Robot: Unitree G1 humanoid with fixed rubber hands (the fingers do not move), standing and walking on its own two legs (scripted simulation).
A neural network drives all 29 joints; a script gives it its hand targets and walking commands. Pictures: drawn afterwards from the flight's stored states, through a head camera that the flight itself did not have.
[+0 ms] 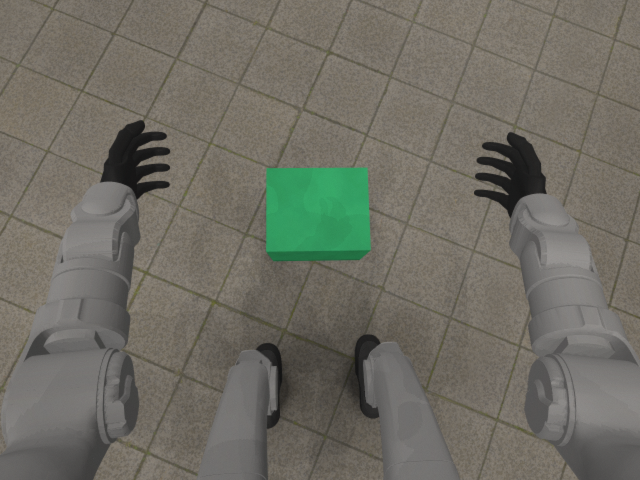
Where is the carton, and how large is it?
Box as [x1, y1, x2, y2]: [266, 168, 370, 260]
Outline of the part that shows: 266,168 266,251 273,260 359,259 370,250 367,168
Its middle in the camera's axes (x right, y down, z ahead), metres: -0.01 -0.06 +0.98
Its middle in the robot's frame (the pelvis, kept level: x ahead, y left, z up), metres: +0.52 -0.02 -0.59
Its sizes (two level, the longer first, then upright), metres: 0.235 0.195 0.190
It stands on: the floor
